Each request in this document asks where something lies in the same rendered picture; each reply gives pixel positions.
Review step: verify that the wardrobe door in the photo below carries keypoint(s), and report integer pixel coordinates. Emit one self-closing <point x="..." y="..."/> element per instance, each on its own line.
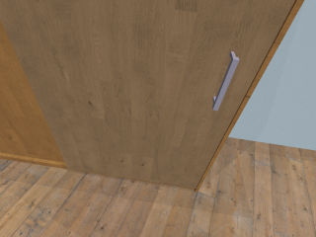
<point x="23" y="127"/>
<point x="126" y="86"/>

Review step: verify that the handle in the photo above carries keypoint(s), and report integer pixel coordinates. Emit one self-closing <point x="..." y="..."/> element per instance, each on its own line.
<point x="226" y="81"/>

